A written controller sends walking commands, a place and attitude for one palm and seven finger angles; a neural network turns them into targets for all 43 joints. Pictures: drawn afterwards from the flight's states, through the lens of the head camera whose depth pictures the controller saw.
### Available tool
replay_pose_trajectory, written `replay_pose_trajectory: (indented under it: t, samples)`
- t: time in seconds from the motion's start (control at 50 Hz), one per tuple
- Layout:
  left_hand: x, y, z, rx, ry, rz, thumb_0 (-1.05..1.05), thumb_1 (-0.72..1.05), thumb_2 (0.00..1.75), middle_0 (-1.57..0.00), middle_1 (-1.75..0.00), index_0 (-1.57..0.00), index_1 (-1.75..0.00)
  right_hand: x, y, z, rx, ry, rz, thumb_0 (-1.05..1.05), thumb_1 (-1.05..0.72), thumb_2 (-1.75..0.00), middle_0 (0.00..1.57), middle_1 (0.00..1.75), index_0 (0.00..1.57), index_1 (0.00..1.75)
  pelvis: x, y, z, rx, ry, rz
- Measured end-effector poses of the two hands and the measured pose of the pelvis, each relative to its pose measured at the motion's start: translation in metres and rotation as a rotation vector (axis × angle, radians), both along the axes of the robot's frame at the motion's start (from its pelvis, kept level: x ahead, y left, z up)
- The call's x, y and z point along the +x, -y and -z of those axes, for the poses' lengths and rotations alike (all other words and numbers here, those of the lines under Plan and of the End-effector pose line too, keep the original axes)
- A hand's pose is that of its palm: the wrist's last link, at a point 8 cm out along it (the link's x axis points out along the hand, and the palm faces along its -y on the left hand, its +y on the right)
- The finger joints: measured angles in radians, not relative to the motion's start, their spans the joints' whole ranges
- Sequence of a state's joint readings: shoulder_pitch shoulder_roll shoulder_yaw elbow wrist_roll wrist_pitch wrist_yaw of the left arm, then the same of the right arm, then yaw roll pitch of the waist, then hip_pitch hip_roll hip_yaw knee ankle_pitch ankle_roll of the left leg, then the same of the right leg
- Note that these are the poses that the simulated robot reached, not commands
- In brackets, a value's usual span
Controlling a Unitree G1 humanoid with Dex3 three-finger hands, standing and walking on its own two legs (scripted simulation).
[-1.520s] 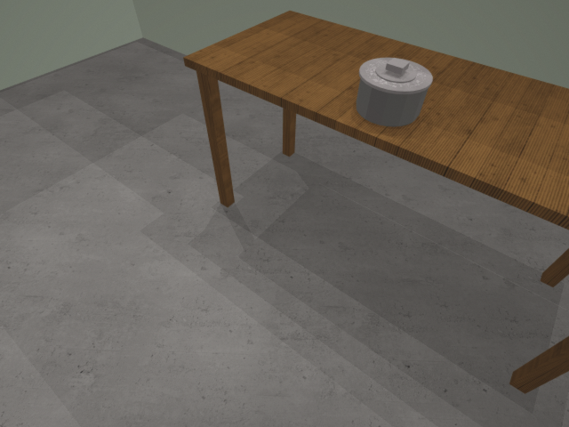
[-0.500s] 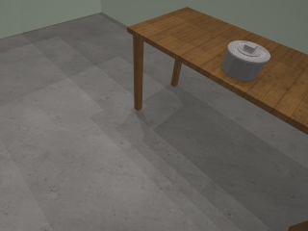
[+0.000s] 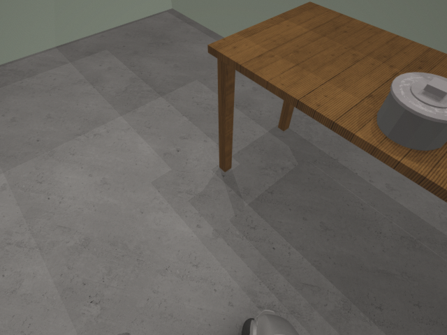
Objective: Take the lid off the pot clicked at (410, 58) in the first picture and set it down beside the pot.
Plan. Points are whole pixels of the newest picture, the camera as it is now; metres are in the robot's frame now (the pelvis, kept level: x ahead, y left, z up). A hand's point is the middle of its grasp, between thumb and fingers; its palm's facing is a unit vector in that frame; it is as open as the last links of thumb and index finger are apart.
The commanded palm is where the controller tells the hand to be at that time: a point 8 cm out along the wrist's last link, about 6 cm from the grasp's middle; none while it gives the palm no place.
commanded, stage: turn to face it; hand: left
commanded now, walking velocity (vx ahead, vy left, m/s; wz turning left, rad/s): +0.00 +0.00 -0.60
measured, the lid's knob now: (438, 87) +0.63 -0.49 +0.09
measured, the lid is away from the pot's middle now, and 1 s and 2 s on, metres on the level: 0.00 0.00 0.00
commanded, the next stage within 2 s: take the last steps up to it in 1.34 s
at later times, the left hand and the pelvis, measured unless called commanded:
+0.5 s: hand (143, 331) +0.15 +0.17 -0.15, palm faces -0.11 -0.96 -0.25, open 7.4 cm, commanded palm none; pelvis +0.09 -0.02 +0.01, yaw -14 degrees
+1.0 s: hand (147, 269) +0.27 +0.18 -0.15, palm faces -0.50 -0.83 -0.25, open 7.4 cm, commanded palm none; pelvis +0.09 +0.03 +0.01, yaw -35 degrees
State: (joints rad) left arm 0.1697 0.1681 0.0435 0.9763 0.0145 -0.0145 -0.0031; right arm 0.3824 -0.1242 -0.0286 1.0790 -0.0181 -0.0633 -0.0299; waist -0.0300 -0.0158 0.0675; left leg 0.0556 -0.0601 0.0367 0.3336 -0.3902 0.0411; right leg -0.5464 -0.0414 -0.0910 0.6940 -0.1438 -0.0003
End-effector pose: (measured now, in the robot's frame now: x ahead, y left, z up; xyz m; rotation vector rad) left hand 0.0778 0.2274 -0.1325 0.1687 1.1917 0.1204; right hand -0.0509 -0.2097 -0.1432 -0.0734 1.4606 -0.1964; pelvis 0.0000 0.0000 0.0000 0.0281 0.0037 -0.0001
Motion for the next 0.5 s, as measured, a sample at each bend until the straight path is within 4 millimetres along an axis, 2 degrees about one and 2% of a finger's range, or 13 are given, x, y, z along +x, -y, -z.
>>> replay_pose_trajectory:
  t: [0.06,0.1,0.22,0.3,0.4,0.5]
  samples:
    - [0.031,0.013,0.009,0.013,0.017,0.016,0.00,0.91,0.90,-0.20,-0.30,-0.20,-0.30,0.029,0.014,0.021,0.009,-0.005,0.017,0.01,-0.91,-0.90,0.20,0.29,0.20,0.30,0.032,0.011,0.015,-0.005,0.014,0.026]
    - [0.042,0.020,0.010,0.020,0.020,0.013,0.00,0.91,0.90,-0.20,-0.30,-0.20,-0.30,0.053,0.024,0.026,0.004,0.008,0.023,0.01,-0.91,-0.90,0.20,0.29,0.20,0.30,0.042,0.017,0.017,-0.015,0.018,0.039]
    - [0.046,0.029,-0.001,0.039,-0.062,0.005,0.00,0.90,0.90,-0.21,-0.30,-0.21,-0.30,0.136,0.053,0.007,-0.031,0.144,0.005,0.01,-0.91,-0.90,0.20,0.29,0.20,0.30,0.062,0.032,0.002,-0.008,0.002,0.089]
    - [0.049,0.030,-0.008,0.048,-0.099,0.026,0.00,0.90,0.90,-0.21,-0.30,-0.21,-0.30,0.180,0.068,-0.006,-0.057,0.245,0.009,0.01,-0.91,-0.90,0.20,0.29,0.19,0.30,0.072,0.035,-0.005,0.002,-0.017,0.132]
    - [0.059,0.025,-0.013,0.053,-0.109,0.053,0.00,0.90,0.90,-0.21,-0.30,-0.21,-0.30,0.209,0.077,-0.018,-0.084,0.322,0.032,0.00,-0.91,-0.90,0.20,0.29,0.19,0.30,0.081,0.032,-0.009,0.005,-0.023,0.187]
    - [0.075,0.013,-0.016,0.060,-0.099,0.093,0.00,0.90,0.90,-0.21,-0.30,-0.21,-0.30,0.214,0.075,-0.025,-0.104,0.350,0.065,0.01,-0.91,-0.90,0.20,0.29,0.19,0.30,0.088,0.023,-0.010,0.008,-0.026,0.243]
